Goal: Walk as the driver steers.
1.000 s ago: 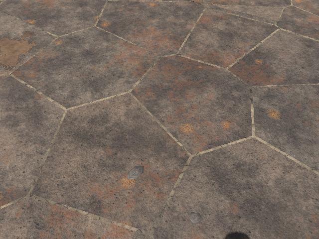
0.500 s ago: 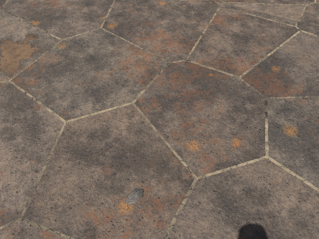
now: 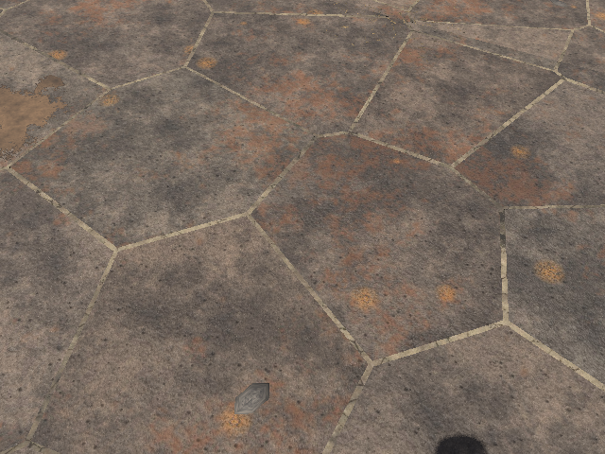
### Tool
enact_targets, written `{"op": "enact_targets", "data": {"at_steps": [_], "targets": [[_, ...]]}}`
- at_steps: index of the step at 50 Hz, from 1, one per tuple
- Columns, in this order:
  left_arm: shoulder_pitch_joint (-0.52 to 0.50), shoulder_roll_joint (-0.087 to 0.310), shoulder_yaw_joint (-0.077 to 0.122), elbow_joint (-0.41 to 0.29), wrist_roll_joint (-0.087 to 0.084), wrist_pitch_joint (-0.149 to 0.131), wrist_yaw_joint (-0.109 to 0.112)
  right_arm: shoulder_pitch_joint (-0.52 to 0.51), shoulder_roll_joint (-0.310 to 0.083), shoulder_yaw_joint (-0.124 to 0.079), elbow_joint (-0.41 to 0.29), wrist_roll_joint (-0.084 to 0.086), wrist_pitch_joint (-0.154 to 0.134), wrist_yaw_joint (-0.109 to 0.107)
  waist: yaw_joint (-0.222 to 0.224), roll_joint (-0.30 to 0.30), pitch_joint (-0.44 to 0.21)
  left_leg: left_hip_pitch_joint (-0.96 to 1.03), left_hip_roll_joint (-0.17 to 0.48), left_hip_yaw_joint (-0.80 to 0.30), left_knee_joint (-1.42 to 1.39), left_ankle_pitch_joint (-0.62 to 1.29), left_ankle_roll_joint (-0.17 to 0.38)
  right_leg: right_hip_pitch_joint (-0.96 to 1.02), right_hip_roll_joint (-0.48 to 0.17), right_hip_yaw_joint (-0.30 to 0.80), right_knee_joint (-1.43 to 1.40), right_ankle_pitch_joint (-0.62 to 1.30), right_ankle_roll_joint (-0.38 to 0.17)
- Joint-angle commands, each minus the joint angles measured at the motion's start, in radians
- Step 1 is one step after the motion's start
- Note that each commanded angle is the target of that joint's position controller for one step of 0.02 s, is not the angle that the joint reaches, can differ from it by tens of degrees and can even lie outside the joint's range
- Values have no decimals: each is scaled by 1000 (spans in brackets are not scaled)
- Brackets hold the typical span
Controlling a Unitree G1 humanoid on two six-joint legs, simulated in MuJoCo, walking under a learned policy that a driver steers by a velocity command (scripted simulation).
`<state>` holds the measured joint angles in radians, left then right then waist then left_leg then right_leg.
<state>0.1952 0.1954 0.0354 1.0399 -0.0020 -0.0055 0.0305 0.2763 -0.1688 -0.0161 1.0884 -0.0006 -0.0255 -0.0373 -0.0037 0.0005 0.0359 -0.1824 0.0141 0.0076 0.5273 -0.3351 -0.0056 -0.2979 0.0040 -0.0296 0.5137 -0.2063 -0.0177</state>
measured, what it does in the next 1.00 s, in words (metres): walks ahead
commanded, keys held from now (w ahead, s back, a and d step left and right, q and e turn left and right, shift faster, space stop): no key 0.44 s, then w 0.56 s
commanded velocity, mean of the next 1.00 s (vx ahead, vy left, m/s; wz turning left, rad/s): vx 0.17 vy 0.00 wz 0.00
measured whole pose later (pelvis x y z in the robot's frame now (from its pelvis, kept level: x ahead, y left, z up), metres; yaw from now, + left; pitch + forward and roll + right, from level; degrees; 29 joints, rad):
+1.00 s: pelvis +0.16 -0.03 +0.01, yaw +0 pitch +1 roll +0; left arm 0.47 0.16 0.01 1.11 0.01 -0.09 0.00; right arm 0.10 -0.24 -0.07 0.93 0.03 -0.09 0.01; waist 0.07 0.03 -0.02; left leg -0.68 0.11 0.01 0.88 -0.07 0.04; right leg 0.04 0.04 -0.06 0.21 -0.27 -0.05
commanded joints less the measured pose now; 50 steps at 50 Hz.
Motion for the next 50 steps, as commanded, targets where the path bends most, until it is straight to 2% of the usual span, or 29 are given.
{"op": "enact_targets", "data": {"at_steps": [1,22,23,25,26,27,28,29,30,31,32,33,34,35,36,37,38,39,40,41,42,43,44,46,48,50], "targets": [[21,88,15,-20,-1,-2,5,74,-96,-16,-11,0,-1,-3,0,2,-23,-98,25,-20,-103,190,27,130,-38,42,-46,198,-40],[6,72,16,39,-2,7,12,100,-70,-14,7,-2,2,-9,6,4,16,-103,13,-9,-138,105,25,123,-38,46,-71,105,-29],[24,64,15,51,-2,8,12,126,-64,-14,20,0,3,-9,5,6,-6,-95,4,-1,-143,-4,32,130,-25,33,-69,-18,-31],[36,87,25,56,-14,8,14,126,-99,-27,10,11,6,-15,4,28,46,-140,8,-24,-143,-300,76,48,6,10,-37,-369,-47],[21,88,26,47,-16,0,14,132,-105,-30,0,16,2,-17,-4,27,89,-164,31,-58,-160,-404,101,-12,0,21,-28,-455,-57],[3,75,24,35,-19,-15,10,153,-113,-33,-3,22,-9,-16,-16,43,119,-164,69,-115,-187,-452,127,-61,-4,26,-3,-456,-61],[-22,57,20,22,-21,-34,4,186,-133,-41,0,28,-22,-13,-32,80,132,-125,126,-200,-230,-475,160,-118,0,11,58,-388,-54],[-53,36,16,6,-23,-52,-6,216,-164,-52,6,31,-33,-9,-46,146,134,-62,210,-320,-299,-494,202,-183,18,-34,161,-269,-43],[-69,26,13,-6,-25,-66,-16,201,-191,-63,0,32,-41,-6,-42,192,152,-46,292,-426,-344,-472,243,-224,-1,-31,247,-190,-54],[-70,37,15,-11,-27,-77,-24,184,-180,-62,-12,26,-47,-3,-32,173,157,-45,319,-452,-356,-425,256,-246,-25,-11,287,-204,-70],[-54,32,13,-13,-33,-86,-30,158,-173,-60,-23,27,-54,2,-11,171,163,-49,319,-435,-337,-365,247,-233,-37,-4,258,-235,-85],[-22,35,15,-6,-39,-93,-33,123,-163,-57,-36,34,-56,8,17,152,159,-68,283,-366,-306,-303,217,-159,-32,-20,156,-240,-94],[52,41,22,24,-41,-98,-33,85,-159,-55,-48,38,-53,13,59,134,141,-134,223,-273,-255,-239,176,4,-3,-53,30,-184,-95],[150,61,36,68,-34,-96,-31,64,-163,-56,-62,36,-52,16,90,108,97,-207,159,-194,-170,-112,145,180,28,-62,-1,-102,-82],[303,120,60,104,-27,-95,-29,13,-150,-50,-87,32,-59,19,154,-8,47,-313,81,-82,88,102,96,343,-69,111,-87,-117,-115],[445,243,90,119,-27,-98,-34,15,-81,-35,-125,32,-76,15,179,-303,-28,-526,-49,63,469,20,29,520,-299,542,-270,-189,-243],[427,180,61,113,-7,-112,-41,-3,-84,-35,-138,38,-93,17,148,-254,-41,-632,-45,-65,706,-175,46,503,-405,769,-343,-199,-303],[328,125,39,85,-6,-122,-40,-10,-98,-39,-144,54,-101,27,95,-143,26,-706,16,-108,810,-118,79,459,-403,676,-322,-175,-279],[257,95,26,58,-6,-125,-45,-11,-103,-40,-140,53,-104,34,66,-79,36,-704,60,-100,811,-21,100,417,-352,534,-324,-136,-242],[214,93,18,43,-5,-122,-51,-22,-111,-48,-140,43,-107,34,43,-37,54,-694,92,-88,751,60,108,375,-314,431,-341,-70,-213],[201,71,7,38,-2,-117,-53,-37,-134,-61,-142,33,-102,35,31,-39,57,-650,114,-73,689,110,106,340,-270,334,-351,34,-181],[219,56,0,42,1,-108,-50,-34,-131,-65,-140,32,-94,39,26,-58,50,-612,118,-53,647,136,97,321,-238,264,-357,109,-164],[246,60,-2,47,2,-102,-45,-41,-111,-63,-141,32,-85,44,25,-67,48,-601,117,-33,614,153,84,311,-223,221,-362,174,-161],[276,93,-1,48,5,-95,-29,-112,-86,-56,-170,26,-72,46,31,-59,66,-620,115,-9,518,201,53,289,-217,175,-384,245,-171],[270,118,1,33,9,-90,-17,-227,-70,-44,-217,22,-70,47,46,-50,93,-602,103,6,346,276,35,242,-207,137,-406,251,-171],[283,139,6,25,7,-90,-11,-314,-69,-36,-247,25,-72,55,65,-70,105,-535,74,33,206,350,30,207,-196,105,-430,231,-166]]}}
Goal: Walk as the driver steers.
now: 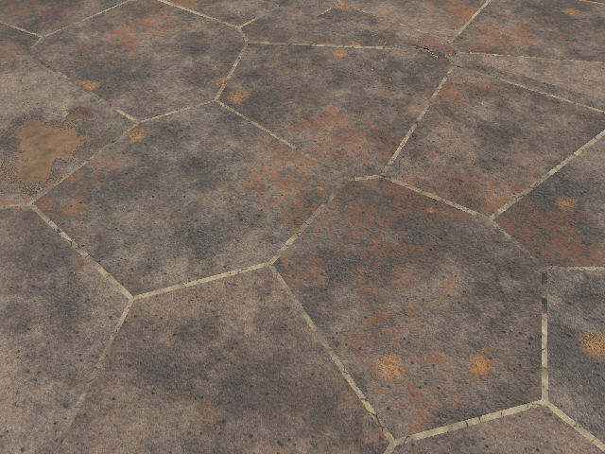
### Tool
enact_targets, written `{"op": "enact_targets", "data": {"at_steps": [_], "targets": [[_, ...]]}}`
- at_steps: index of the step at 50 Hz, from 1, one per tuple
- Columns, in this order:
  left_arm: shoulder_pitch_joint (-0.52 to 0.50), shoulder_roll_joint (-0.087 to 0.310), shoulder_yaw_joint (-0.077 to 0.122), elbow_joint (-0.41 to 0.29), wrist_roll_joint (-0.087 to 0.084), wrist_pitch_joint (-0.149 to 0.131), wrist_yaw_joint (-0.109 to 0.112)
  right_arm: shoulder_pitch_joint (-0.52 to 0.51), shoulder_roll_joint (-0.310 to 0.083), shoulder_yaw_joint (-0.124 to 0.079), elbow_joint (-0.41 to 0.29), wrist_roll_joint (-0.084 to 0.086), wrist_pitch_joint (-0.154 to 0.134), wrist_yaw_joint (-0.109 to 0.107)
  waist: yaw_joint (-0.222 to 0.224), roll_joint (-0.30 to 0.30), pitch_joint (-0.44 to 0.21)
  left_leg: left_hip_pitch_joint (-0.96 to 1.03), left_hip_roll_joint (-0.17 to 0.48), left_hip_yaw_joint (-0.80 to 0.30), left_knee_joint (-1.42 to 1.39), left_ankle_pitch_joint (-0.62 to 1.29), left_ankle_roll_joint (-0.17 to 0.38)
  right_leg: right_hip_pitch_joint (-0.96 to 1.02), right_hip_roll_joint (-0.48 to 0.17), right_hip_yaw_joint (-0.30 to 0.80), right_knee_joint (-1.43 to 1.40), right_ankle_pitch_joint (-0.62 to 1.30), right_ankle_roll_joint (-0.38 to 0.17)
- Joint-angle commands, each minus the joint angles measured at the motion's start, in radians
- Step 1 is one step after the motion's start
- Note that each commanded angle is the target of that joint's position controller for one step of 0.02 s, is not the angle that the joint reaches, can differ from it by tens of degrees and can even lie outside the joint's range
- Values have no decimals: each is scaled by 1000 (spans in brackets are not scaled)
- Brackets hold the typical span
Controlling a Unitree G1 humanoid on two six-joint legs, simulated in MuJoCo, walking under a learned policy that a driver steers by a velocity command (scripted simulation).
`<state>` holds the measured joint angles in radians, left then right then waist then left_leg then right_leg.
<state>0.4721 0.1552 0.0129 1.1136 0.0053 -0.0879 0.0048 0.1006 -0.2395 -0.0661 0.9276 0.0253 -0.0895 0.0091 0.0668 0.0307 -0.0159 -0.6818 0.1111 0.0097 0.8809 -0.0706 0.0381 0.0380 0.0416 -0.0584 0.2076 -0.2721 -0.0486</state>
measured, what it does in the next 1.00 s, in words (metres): walks ahead: left foot, then right foot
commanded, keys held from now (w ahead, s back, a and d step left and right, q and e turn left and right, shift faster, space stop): w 0.82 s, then w+q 0.18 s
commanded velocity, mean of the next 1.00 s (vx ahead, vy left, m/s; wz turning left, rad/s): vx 0.49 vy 0.00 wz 0.03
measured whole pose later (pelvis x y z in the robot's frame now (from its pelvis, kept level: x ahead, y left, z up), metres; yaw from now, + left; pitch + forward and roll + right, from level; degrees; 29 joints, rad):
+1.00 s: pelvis +0.58 +0.00 +0.00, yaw +3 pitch +1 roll -1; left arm 0.27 0.22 0.06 0.98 0.02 -0.11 -0.02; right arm 0.21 -0.27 -0.07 0.95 0.04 -0.07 -0.01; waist 0.02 0.05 0.01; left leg -0.62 0.10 -0.07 1.13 -0.23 0.06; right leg -0.18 0.04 -0.13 0.32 -0.16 -0.07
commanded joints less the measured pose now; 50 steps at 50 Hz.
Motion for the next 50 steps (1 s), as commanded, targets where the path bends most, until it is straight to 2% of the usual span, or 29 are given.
{"op": "enact_targets", "data": {"at_steps": [1,4,6,8,9,10,11,12,13,14,15,17,18,20,23,27,33,36,37,38,39,40,41,42,43,44,46,47,50], "targets": [[23,187,32,-46,-5,-9,15,-168,-6,16,-96,2,-9,13,1,-105,161,-11,-34,40,-192,106,-12,-125,-239,124,-132,286,-136],[54,186,40,-34,-20,-7,16,-236,-26,19,-127,8,-12,28,1,-105,185,-2,-41,26,-285,116,16,-44,-278,109,-120,306,-129],[44,196,48,-36,-21,-1,16,-238,-46,14,-140,8,-19,39,-23,-110,165,32,-55,30,-327,72,45,32,-300,92,-60,428,-113],[17,223,58,-45,-14,9,15,-131,-97,-10,-121,6,-22,40,-96,-153,64,216,-114,67,-323,10,79,74,-301,70,96,779,-90],[-2,219,57,-52,-8,18,14,35,-138,-35,-72,8,-20,35,-181,-160,-33,422,-153,90,-321,-8,105,36,-265,38,288,909,-68],[-22,203,47,-72,-1,20,12,226,-190,-57,-22,5,-15,25,-261,-135,-149,729,-64,-16,-295,-22,150,-165,-223,19,559,767,-34],[103,64,10,-89,-5,2,-4,366,-293,-78,9,-24,-12,21,-205,135,-348,1126,227,-526,-386,-265,319,-564,-38,20,1006,205,34],[80,73,10,-74,-27,-33,-12,356,-226,-53,15,-24,-11,23,-206,180,-419,1125,291,-825,-599,-358,328,-681,16,196,1183,-256,14],[-36,157,35,-119,-55,-51,-14,247,-170,-34,6,-13,-18,26,-180,151,-233,981,251,-677,-617,-352,259,-783,-49,194,1239,-215,-9],[-115,182,39,-146,-58,-57,-5,138,-123,-18,-20,-11,-22,28,-146,65,-125,794,220,-511,-633,-249,222,-768,-109,157,1202,-116,-22],[-146,183,48,-149,-44,-50,7,68,-87,-7,-27,-21,-28,35,-104,-4,-60,626,180,-386,-660,-141,199,-710,-154,139,1136,-38,-23],[-88,140,55,-139,-29,-16,16,37,-49,4,-12,-35,-36,43,-39,41,-29,461,111,-249,-709,-84,177,-584,-201,145,1042,22,-29],[-76,123,55,-136,-30,-3,18,56,-52,4,1,-33,-36,41,-31,47,-14,425,98,-212,-732,-68,185,-572,-206,135,1014,26,-27],[-129,133,61,-162,-24,9,21,97,-86,0,19,-34,-37,26,-26,41,28,398,92,-170,-769,-35,201,-625,-215,123,941,81,-8],[-270,152,68,-211,-11,7,20,173,-117,-4,37,-32,-32,1,-59,13,63,468,100,-156,-787,9,201,-762,-222,120,765,233,23],[-410,131,60,-250,-14,-5,3,245,-129,-2,48,-21,-23,-15,-101,17,76,531,74,-91,-788,44,166,-749,-180,82,516,401,30],[-575,129,43,-313,-27,-18,-34,349,-144,-12,89,-11,2,-20,-149,15,120,725,134,-79,-715,79,159,-777,-140,60,341,328,12],[-524,167,54,-317,-30,-28,-47,323,-165,-22,87,-9,16,-24,-98,48,79,780,157,-77,-617,297,134,-653,-100,34,297,212,-28],[-437,196,69,-295,-28,-30,-45,297,-173,-24,80,-9,20,-24,-45,64,21,772,138,-54,-517,485,118,-515,-62,1,287,198,-48],[-260,245,96,-239,-26,-30,-40,280,-152,-16,71,-12,24,-23,36,53,-82,708,82,-12,-318,576,90,-274,-39,-11,285,219,-80],[-63,329,118,-199,-12,-28,-29,288,-118,2,45,-28,22,-21,93,-54,-242,480,19,35,10,308,53,59,-230,208,313,226,-151],[-6,382,126,-176,-6,-23,-35,414,27,40,43,-24,-3,-8,15,-326,-370,78,-181,-2,352,-410,-9,380,-449,715,176,30,-311],[-20,285,98,-182,-13,-23,-35,352,-78,18,52,2,-30,-3,50,-242,-357,-35,-140,-144,479,-488,12,375,-428,783,105,-45,-280],[-113,238,85,-201,-16,-25,-29,256,-131,4,21,28,-44,-2,40,-195,-210,-100,-89,-132,497,-411,30,245,-405,605,100,23,-228],[-201,211,74,-222,-10,-27,-28,201,-134,2,11,27,-45,-9,8,-94,-134,-58,-34,-108,455,-314,31,84,-374,467,75,135,-198],[-252,183,67,-225,-1,-31,-31,177,-125,-6,8,13,-36,-17,-22,-64,-75,-11,-1,-104,391,-255,28,-47,-342,377,41,201,-178],[-267,143,56,-207,12,-39,-36,225,-81,-11,21,13,0,-19,-71,-102,-40,84,30,-118,325,-199,32,-166,-298,257,-23,222,-156],[-252,152,59,-196,11,-42,-33,238,-59,-10,25,14,13,-20,-79,-103,-23,88,34,-118,305,-189,29,-193,-292,215,-46,241,-159],[-226,194,71,-177,15,-44,-14,168,-59,-17,-5,7,31,-21,-80,-83,30,-10,31,-141,213,-77,12,-199,-293,120,-86,304,-156]]}}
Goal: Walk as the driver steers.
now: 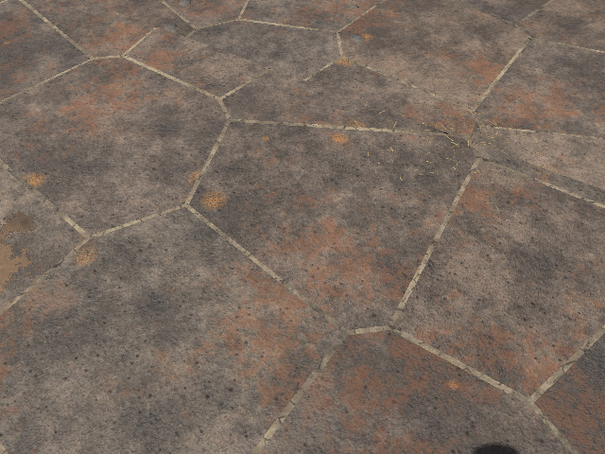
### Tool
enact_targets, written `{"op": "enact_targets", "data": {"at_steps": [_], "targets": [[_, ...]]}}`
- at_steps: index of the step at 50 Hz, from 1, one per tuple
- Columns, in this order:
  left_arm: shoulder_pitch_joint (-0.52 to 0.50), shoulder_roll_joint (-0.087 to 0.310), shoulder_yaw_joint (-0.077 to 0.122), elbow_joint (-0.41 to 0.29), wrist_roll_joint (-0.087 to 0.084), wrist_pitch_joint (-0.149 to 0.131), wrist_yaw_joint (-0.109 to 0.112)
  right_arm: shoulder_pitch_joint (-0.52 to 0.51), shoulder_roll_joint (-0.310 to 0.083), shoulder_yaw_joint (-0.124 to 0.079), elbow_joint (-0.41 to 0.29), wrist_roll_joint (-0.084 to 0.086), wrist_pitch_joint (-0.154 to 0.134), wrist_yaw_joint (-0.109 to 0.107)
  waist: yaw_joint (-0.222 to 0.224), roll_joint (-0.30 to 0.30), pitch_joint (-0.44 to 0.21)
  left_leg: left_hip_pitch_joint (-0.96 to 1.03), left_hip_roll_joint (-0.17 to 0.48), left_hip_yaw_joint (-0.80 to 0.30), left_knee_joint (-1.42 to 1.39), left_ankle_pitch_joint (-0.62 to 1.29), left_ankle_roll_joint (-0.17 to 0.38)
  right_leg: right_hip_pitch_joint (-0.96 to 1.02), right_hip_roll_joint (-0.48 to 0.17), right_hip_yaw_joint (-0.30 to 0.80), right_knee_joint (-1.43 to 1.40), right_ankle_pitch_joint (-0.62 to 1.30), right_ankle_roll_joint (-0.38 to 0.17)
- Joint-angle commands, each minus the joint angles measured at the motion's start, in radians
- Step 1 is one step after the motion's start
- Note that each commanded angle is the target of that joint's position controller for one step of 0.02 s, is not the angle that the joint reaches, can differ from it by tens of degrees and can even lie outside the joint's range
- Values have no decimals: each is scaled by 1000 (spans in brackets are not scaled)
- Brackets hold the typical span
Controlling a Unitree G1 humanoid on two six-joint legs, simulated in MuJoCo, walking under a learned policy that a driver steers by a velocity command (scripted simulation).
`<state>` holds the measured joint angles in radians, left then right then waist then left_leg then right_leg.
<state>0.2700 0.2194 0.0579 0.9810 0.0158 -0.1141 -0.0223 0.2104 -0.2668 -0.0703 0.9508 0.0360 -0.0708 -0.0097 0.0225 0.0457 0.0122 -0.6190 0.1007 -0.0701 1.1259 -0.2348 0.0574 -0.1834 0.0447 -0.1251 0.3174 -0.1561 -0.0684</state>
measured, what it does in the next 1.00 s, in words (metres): walks ahead: left foot, then right foot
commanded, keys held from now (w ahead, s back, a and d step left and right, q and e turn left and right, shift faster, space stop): w+q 0.36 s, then q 0.16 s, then e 0.48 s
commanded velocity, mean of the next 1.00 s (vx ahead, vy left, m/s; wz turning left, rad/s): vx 0.29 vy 0.00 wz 0.20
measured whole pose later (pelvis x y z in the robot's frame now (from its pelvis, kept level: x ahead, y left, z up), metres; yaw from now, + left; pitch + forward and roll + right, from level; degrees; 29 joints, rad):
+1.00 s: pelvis +0.43 +0.10 -0.01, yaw +11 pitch +3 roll +1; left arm 0.18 0.28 0.07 0.76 0.00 -0.01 0.01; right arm 0.09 -0.27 -0.06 0.77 0.00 0.01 -0.04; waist 0.03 0.01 0.03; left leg -0.49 -0.06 -0.05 1.05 -0.49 -0.03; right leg -0.43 0.05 0.06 0.47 -0.10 -0.04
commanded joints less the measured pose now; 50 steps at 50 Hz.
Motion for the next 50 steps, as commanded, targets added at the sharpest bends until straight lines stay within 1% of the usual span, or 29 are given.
{"op": "enact_targets", "data": {"at_steps": [1,6,11,12,14,15,16,17,18,19,20,21,22,23,24,27,30,32,36,39,40,41,42,43,44,45,46,47,50], "targets": [[-15,133,27,-41,5,-16,19,31,-34,-15,-40,-7,13,-1,-30,-93,11,-106,35,-69,-78,135,-13,38,-295,160,-200,205,-130],[12,145,26,-37,-2,-8,41,-116,-14,-7,-96,-17,5,24,8,-92,50,-91,11,16,-345,347,-16,73,-269,15,-222,226,-86],[99,168,37,-9,-18,23,49,-252,3,7,-179,-15,7,56,52,-78,96,-162,-7,87,-469,260,11,271,-330,-43,-146,333,-76],[94,177,40,-12,-21,31,50,-259,-1,5,-194,-13,7,63,44,-86,95,-150,-17,107,-482,212,23,297,-341,-55,-114,404,-69],[60,206,48,-29,-26,43,57,-224,-32,-9,-212,-12,9,74,0,-126,47,-29,-75,171,-487,110,57,315,-345,-87,1,727,-47],[45,223,53,-38,-28,51,61,-159,-59,-23,-208,-10,12,76,-42,-151,-1,73,-116,200,-478,58,78,312,-342,-99,109,890,-36],[21,233,54,-48,-30,58,64,-26,-103,-48,-182,-7,13,74,-118,-152,-73,252,-158,212,-520,72,108,271,-320,-113,288,953,-16],[12,230,50,-62,-29,56,65,138,-176,-85,-143,-7,17,58,-199,-107,-160,539,-149,129,-581,119,153,99,-276,-120,545,785,25],[86,105,15,-104,6,34,50,205,-286,-109,-128,-7,21,38,-131,146,-253,900,105,-328,-596,96,289,-321,-131,-93,922,-25,82],[68,94,0,-141,-20,-14,33,200,-283,-94,-161,-23,10,40,-108,160,-399,1043,264,-787,-787,97,419,-531,15,141,1132,-462,95],[-60,164,19,-171,-57,-42,24,176,-213,-73,-167,-38,3,41,-144,62,-316,991,228,-635,-800,274,348,-616,-46,222,1153,-399,72],[-87,161,17,-179,-58,-49,26,100,-169,-61,-181,-33,-4,41,-107,12,-208,836,189,-451,-774,461,307,-606,-89,210,1083,-319,62],[-80,165,25,-162,-33,-41,37,20,-137,-52,-202,-23,-4,41,-57,-69,-136,670,136,-318,-772,572,267,-545,-129,199,1003,-270,71],[-67,179,37,-162,-16,-24,46,-26,-111,-44,-218,-23,0,37,-21,-66,-105,543,106,-246,-787,628,247,-471,-152,193,946,-245,80],[-54,177,42,-169,-13,-4,49,-40,-107,-40,-228,-31,3,33,2,-52,-98,462,85,-218,-800,671,238,-411,-158,193,913,-231,89],[-40,129,34,-186,-4,31,58,-23,-150,-51,-229,-37,4,16,24,-16,-107,382,43,-124,-803,829,230,-383,-128,160,763,-138,121],[-83,103,18,-190,-6,37,52,-12,-115,-34,-218,-30,17,-3,-1,28,-135,404,11,-38,-798,804,178,-361,-124,141,548,51,123],[-133,96,9,-194,-12,30,37,5,-93,-21,-200,-36,21,-10,-35,42,-144,426,9,-10,-806,748,144,-308,-122,138,412,196,109],[-182,135,15,-208,-18,24,15,0,-108,-13,-167,-61,16,-9,-55,43,-99,495,68,-28,-786,672,136,-296,-109,149,313,181,73],[-184,171,26,-235,-16,21,-2,-19,-138,-22,-161,-44,33,-22,-40,48,-65,572,99,-46,-678,696,129,-341,-80,127,261,30,33],[-141,176,30,-230,-13,20,-7,-27,-141,-23,-165,-33,43,-30,-15,36,-74,574,83,-34,-610,702,106,-288,-67,115,193,88,13],[-87,219,45,-223,-5,20,-6,-6,-143,-25,-172,-35,46,-38,-2,-18,-117,539,28,-2,-500,676,61,-167,-91,169,164,367,-24],[-44,284,62,-226,2,24,-1,23,-127,-22,-199,-55,40,-41,-26,-154,-188,397,-94,65,-291,445,-5,16,-201,338,183,715,-117],[25,287,64,-223,10,39,7,13,-92,-9,-216,-62,35,-37,11,-314,-253,115,-236,91,-6,-200,-73,218,-385,602,120,892,-297],[45,219,43,-226,4,49,15,-3,-104,-8,-220,-51,37,-22,24,-276,-323,40,-215,-24,128,-434,-73,258,-408,689,81,723,-315],[-16,209,43,-250,-7,57,20,-18,-104,-10,-221,-30,49,-16,11,-198,-263,-4,-171,-56,184,-393,-77,199,-369,633,76,541,-272],[-64,196,40,-270,-18,69,25,-44,-101,-11,-220,-29,63,-19,1,-115,-200,-14,-143,-43,156,-347,-83,109,-326,566,51,400,-226],[-100,198,39,-285,-24,82,31,-63,-104,-15,-227,-36,76,-25,-13,-82,-147,5,-122,-34,73,-299,-88,15,-298,532,21,275,-195],[-119,218,53,-306,-12,113,45,-62,-64,-8,-232,-36,85,-34,-29,-179,-124,128,-147,19,-189,-219,-105,-97,-197,472,-22,94,-149]]}}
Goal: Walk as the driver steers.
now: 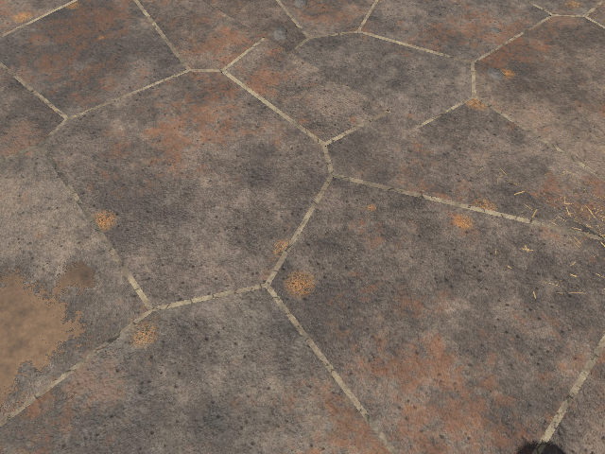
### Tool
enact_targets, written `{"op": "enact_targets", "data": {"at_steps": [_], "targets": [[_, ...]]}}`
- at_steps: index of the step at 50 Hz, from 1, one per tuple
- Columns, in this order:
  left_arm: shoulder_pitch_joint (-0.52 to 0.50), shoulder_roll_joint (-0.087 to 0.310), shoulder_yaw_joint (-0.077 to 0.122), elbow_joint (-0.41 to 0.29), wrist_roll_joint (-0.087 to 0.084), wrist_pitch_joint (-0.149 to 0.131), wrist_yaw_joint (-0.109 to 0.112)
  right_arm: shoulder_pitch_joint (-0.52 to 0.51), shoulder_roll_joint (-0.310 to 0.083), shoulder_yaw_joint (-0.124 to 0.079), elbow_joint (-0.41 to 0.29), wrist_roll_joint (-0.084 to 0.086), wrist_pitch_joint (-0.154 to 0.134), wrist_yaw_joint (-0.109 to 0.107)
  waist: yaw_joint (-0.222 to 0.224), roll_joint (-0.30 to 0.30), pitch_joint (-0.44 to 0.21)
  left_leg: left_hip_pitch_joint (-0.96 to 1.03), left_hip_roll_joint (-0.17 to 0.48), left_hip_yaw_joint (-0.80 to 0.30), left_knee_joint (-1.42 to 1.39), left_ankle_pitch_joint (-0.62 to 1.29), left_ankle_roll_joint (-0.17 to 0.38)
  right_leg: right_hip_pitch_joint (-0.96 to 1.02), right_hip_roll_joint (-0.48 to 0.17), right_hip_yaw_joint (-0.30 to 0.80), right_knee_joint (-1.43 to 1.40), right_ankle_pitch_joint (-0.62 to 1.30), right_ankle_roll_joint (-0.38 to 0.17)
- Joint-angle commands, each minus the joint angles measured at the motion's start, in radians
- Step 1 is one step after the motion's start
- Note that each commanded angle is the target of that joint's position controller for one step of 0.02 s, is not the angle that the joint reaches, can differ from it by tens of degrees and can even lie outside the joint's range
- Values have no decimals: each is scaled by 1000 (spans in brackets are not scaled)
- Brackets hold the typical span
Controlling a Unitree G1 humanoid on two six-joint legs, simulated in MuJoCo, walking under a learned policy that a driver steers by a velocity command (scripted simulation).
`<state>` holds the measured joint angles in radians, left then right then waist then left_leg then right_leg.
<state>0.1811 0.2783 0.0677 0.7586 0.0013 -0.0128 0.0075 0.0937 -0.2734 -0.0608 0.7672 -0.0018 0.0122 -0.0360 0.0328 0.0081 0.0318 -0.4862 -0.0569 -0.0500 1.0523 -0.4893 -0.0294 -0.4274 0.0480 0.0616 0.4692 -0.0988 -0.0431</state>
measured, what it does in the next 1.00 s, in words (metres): steps on the spot, turning right: left foot, then right foot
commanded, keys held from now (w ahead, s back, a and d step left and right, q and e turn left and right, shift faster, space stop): e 0.60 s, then no key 0.40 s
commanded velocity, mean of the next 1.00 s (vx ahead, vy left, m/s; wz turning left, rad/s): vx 0.01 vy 0.00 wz -0.43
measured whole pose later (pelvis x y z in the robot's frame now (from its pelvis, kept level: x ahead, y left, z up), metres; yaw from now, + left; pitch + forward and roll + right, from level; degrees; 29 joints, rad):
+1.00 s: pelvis +0.01 +0.00 +0.00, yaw -28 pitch +1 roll -1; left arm 0.13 0.24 0.03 0.67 0.01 0.01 0.00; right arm 0.19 -0.28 -0.06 0.75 0.00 0.02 -0.02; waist -0.01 0.02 0.01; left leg -0.31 0.05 -0.02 0.59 -0.27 -0.05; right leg -0.28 0.06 0.02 0.51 -0.26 -0.04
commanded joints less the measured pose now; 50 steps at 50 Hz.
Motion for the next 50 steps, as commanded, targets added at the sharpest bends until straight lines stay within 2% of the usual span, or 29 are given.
{"op": "enact_targets", "data": {"at_steps": [1,6,8,9,10,11,12,13,14,15,16,19,22,24,28,30,31,32,33,34,35,36,37,38,40,43,47,49,50], "targets": [[-22,166,48,-89,1,15,21,63,-56,-17,-45,5,-2,-10,-36,-157,-161,25,5,-4,-170,54,-23,151,-195,287,-171,22,-173],[-24,177,59,-116,-8,29,31,76,-79,-24,-44,11,-19,-1,-24,-189,-182,121,-3,-17,-381,147,-16,146,-194,364,-171,-100,-152],[-46,173,58,-131,-17,41,36,124,-81,-30,-30,13,-29,9,-53,-187,-167,209,-7,6,-540,229,10,107,-167,370,-147,-154,-120],[-35,162,56,-133,-21,46,38,154,-97,-38,-22,10,-32,12,-64,-173,-159,282,19,1,-625,264,32,60,-134,353,-118,-204,-88],[-21,123,45,-141,-17,48,39,196,-161,-55,-23,-9,-32,7,-65,-68,-161,383,186,-138,-705,224,90,-60,-75,288,20,-324,-35],[-47,85,37,-189,-22,38,31,172,-248,-75,-26,-41,-24,6,-30,256,-102,361,392,-411,-800,279,231,-253,89,65,259,-449,14],[-26,151,57,-178,-4,22,25,108,-203,-62,-66,-66,-32,5,-29,246,-99,295,477,-491,-814,364,307,-258,31,95,501,-484,49],[16,188,74,-146,-11,25,20,39,-150,-47,-94,-55,-39,-2,4,157,-98,279,429,-387,-785,421,277,-240,19,106,617,-423,57],[58,178,76,-114,-12,37,23,-5,-122,-40,-106,-33,-41,-5,24,109,-86,280,360,-277,-759,447,226,-236,13,87,670,-368,73],[73,161,72,-103,-7,48,27,-14,-110,-35,-109,-15,-42,-8,17,100,-76,301,329,-215,-745,467,204,-256,5,77,727,-317,91],[69,136,65,-106,-8,55,25,-1,-108,-31,-107,-10,-40,-11,6,101,-66,298,313,-164,-739,526,206,-261,-2,60,774,-293,107],[-24,101,46,-165,-25,56,17,78,-123,-35,-95,-16,-25,-22,-51,135,-56,381,299,-80,-741,578,229,-299,-33,2,677,-237,142],[-74,81,32,-209,-21,54,2,125,-165,-52,-89,-13,-14,-26,-86,159,-89,457,339,-59,-725,622,248,-251,-71,-25,522,-261,154],[-81,76,26,-225,-20,54,-9,113,-192,-63,-95,-8,-10,-19,-89,172,-98,427,355,-24,-720,642,250,-160,-82,-63,426,-285,141],[-63,100,39,-237,-25,65,-25,97,-211,-74,-97,12,-12,1,-79,192,-99,399,379,12,-681,664,232,-21,-63,-124,244,-271,91],[-10,95,46,-224,-25,68,-33,71,-208,-75,-95,33,-14,5,-36,179,-106,376,368,52,-602,642,183,95,-39,-152,45,-144,41],[31,108,55,-208,-21,67,-27,108,-179,-67,-76,36,-18,8,-24,136,-120,311,333,90,-524,580,132,223,-18,-134,-74,-34,8],[74,179,76,-209,-21,63,-14,145,-129,-51,-72,7,-22,15,-26,-37,-165,134,261,175,-329,369,43,434,-140,45,-95,266,-41],[69,274,84,-237,-4,57,1,124,-55,-17,-123,-51,-27,25,-52,-344,-181,-162,137,190,-38,-208,-42,564,-409,362,-21,734,-199],[110,226,70,-230,26,35,-11,46,-127,-39,-134,-23,-30,18,41,-245,-262,-191,111,49,110,-220,-52,477,-471,394,-67,634,-335],[73,200,56,-218,30,18,-16,17,-161,-49,-129,9,-22,13,25,-176,-195,-191,128,23,160,-150,-44,420,-402,301,-85,520,-296],[11,172,49,-211,15,10,-12,28,-155,-51,-115,11,-14,7,-7,-146,-154,-196,136,11,136,-71,-38,380,-338,236,-91,418,-236],[-32,145,37,-214,-1,10,-8,43,-155,-53,-96,3,-4,0,-24,-130,-135,-175,143,5,112,-13,-42,341,-304,195,-96,378,-200],[-66,141,31,-213,-4,11,-5,67,-153,-54,-89,-5,3,-3,-48,-133,-127,-119,132,13,109,47,-50,281,-282,160,-103,397,-192],[-84,118,20,-206,8,8,2,105,-128,-47,-75,-2,4,0,-67,-133,-144,-44,121,21,49,117,-56,252,-256,123,-115,381,-188],[-83,111,17,-188,9,7,7,78,-85,-25,-80,-1,2,4,-46,-143,-135,30,125,21,-165,135,-52,253,-243,113,-113,288,-181],[-59,119,14,-157,11,14,-1,62,-99,-23,-88,4,0,12,-18,-154,-105,137,108,38,-354,113,-35,219,-259,173,-114,136,-198],[-82,90,-2,-144,1,13,-4,98,-81,-17,-73,0,-8,18,-57,-132,-87,250,95,55,-561,259,-13,177,-231,172,-91,54,-161],[-54,67,-11,-127,2,8,-6,110,-84,-13,-69,-15,-14,21,-64,-98,-90,334,111,28,-650,399,1,147,-202,162,-82,-3,-114]]}}
Velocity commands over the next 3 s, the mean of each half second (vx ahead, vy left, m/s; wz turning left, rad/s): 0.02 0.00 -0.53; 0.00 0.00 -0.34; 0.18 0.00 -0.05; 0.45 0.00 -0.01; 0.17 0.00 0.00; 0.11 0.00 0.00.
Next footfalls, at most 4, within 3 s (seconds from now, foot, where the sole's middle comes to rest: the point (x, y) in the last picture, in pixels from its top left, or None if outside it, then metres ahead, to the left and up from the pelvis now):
0.20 left None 0.08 0.14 -0.77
0.64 right None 0.00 -0.11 -0.77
1.00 left None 0.11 0.10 -0.77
1.80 left None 0.43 -0.06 -0.77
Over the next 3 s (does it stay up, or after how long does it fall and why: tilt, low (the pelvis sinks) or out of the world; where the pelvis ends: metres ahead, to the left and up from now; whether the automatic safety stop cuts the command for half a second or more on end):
stays up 0.54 -0.23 -0.01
